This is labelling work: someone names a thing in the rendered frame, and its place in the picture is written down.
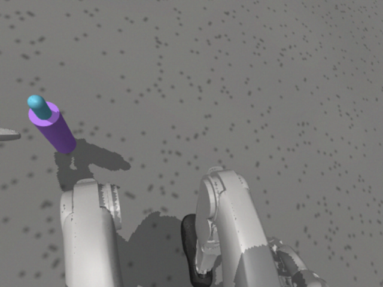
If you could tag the right robot foot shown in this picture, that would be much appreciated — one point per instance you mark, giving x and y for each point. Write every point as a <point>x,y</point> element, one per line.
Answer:
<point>189,240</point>

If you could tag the right robot arm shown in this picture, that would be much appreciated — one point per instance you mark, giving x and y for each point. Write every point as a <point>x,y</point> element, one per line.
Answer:
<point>307,278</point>

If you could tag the bottle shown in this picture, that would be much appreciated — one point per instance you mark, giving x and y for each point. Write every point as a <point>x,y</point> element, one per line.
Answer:
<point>49,121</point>

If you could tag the right robot hand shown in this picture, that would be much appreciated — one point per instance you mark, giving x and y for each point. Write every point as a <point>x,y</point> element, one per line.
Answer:
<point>288,261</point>

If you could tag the left robot hand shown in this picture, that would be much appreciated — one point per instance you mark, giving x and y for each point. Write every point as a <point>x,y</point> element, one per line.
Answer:
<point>9,135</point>

